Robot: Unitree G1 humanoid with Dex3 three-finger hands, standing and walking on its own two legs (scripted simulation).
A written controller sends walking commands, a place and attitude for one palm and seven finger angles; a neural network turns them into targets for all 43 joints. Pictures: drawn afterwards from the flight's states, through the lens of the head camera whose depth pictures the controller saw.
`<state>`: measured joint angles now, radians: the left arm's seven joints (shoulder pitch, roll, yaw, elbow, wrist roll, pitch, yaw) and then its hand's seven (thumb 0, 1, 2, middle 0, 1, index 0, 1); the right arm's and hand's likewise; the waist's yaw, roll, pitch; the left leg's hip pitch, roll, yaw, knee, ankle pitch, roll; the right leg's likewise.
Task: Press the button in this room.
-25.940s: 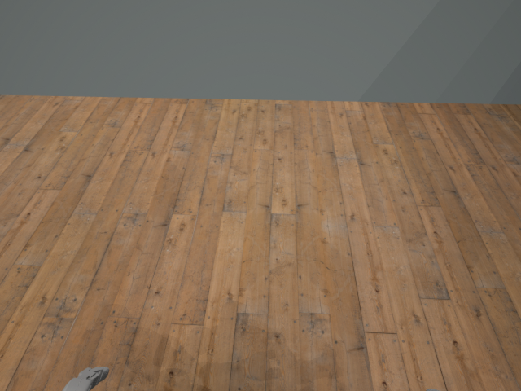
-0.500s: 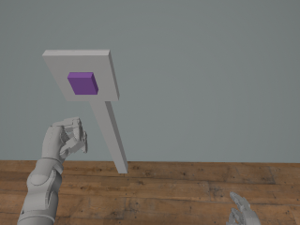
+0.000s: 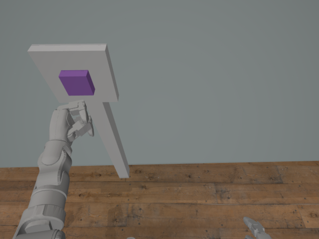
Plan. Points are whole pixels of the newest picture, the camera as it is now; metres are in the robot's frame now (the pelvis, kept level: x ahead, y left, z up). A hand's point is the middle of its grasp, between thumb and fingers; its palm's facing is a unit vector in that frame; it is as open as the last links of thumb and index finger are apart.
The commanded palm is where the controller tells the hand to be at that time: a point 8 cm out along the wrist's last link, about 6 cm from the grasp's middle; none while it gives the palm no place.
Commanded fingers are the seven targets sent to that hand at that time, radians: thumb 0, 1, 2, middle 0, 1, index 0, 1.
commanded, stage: aim a knuckle at the button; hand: left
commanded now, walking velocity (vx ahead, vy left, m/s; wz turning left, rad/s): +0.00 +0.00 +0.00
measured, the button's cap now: (78, 82) +0.49 +0.24 +0.11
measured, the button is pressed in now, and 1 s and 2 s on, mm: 0 0 8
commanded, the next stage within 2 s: press the button with the knuckle in 0.80 s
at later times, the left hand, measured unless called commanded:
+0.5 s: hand (82, 124) +0.37 +0.21 +0.08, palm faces +0.09 -1.00 -0.03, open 3.1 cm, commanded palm +0.35 +0.25 +0.08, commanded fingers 0.00 0.90 0.90 -1.30 -1.50 -1.30 -1.50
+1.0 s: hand (91, 118) +0.39 +0.19 +0.08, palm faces +0.04 -1.00 -0.03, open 3.1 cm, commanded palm +0.36 +0.24 +0.08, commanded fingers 0.00 0.90 0.90 -1.30 -1.50 -1.30 -1.50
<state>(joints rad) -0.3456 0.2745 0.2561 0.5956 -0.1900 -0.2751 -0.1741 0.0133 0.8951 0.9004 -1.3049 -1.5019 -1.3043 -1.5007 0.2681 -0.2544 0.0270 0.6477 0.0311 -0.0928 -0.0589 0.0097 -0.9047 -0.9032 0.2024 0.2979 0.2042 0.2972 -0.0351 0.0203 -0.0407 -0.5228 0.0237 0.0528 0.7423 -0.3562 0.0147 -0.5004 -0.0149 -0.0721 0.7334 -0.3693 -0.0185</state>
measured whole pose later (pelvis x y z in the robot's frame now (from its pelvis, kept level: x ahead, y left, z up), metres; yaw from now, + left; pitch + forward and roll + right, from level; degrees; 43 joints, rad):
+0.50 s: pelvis +0.00 +0.00 +0.00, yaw +0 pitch +8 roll -1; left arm -0.34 0.30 0.29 0.64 -0.20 -0.33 -0.20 0.01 0.90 0.90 -1.31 -1.50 -1.30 -1.50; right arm 0.29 -0.25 0.02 0.63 0.04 -0.04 -0.05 0.01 -0.91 -0.90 0.20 0.30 0.20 0.30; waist -0.04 0.03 -0.05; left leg -0.54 0.03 0.06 0.76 -0.36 0.02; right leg -0.51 -0.01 -0.07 0.74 -0.36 -0.02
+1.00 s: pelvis +0.00 +0.01 +0.00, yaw +0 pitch +9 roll -1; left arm -0.43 0.28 0.24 0.69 -0.19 -0.31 -0.17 0.01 0.90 0.90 -1.30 -1.50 -1.30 -1.50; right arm 0.30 -0.26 0.03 0.63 0.04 -0.03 -0.04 0.01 -0.91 -0.90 0.20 0.30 0.20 0.30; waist -0.04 0.03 -0.06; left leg -0.57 0.03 0.05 0.78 -0.37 0.02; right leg -0.54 -0.01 -0.07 0.76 -0.37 -0.01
